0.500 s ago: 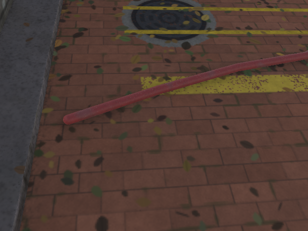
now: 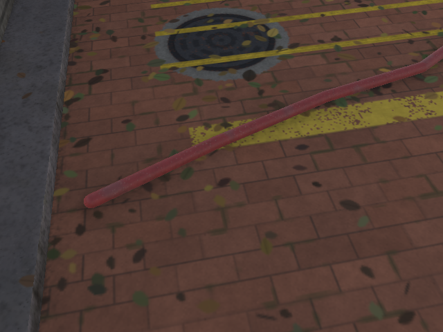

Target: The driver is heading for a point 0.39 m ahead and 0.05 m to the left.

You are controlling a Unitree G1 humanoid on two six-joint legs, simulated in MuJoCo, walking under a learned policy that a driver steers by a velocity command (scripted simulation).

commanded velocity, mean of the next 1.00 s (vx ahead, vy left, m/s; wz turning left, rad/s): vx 0.26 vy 0.00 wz -0.01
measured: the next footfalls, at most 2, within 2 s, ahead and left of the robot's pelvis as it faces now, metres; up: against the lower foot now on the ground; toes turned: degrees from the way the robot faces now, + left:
right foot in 0.70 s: +0.40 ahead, -0.04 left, +0.00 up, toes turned -4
left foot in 1.10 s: +0.37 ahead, +0.15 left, +0.00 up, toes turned +1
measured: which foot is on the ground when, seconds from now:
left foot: down 0.00-0.70, up 0.72-1.00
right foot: down 0.00-0.24, up 0.26-0.68, down 0.70-1.00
